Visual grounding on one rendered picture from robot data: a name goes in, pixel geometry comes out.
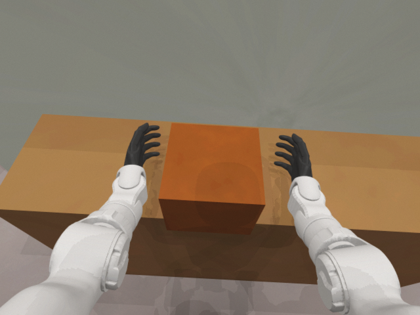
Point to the left robot forearm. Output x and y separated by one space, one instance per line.
123 209

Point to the robot left upper arm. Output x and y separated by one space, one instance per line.
89 260

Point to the carton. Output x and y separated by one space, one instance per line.
212 179

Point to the robot right upper arm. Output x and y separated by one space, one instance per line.
360 281

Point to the robot right hand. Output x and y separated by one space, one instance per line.
300 164

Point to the pedestal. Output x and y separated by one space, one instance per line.
371 184

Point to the right robot forearm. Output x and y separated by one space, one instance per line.
315 225

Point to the robot left hand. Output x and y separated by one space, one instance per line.
136 151

